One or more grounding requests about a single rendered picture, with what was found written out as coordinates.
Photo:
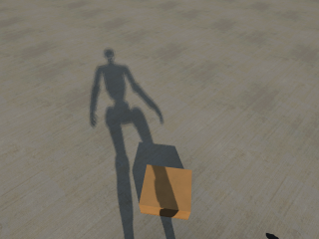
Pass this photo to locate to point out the carton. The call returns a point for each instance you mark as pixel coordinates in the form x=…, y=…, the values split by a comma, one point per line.
x=166, y=192

